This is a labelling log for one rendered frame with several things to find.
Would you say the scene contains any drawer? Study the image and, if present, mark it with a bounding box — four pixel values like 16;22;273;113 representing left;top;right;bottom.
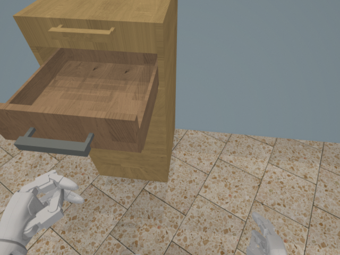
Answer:
0;48;159;153

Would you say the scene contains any cabinet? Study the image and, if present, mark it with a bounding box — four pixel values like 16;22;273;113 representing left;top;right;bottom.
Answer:
13;0;178;183

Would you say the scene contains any left robot hand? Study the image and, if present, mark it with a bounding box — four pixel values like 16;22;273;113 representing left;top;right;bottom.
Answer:
0;170;85;246

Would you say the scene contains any handle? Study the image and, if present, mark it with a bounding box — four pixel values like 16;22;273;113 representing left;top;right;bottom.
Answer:
14;127;95;157
48;27;114;43

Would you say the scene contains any right robot hand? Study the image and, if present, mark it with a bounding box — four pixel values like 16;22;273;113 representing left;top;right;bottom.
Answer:
246;212;287;255

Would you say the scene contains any robot left forearm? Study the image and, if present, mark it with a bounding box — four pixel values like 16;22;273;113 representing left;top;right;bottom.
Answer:
0;239;28;255

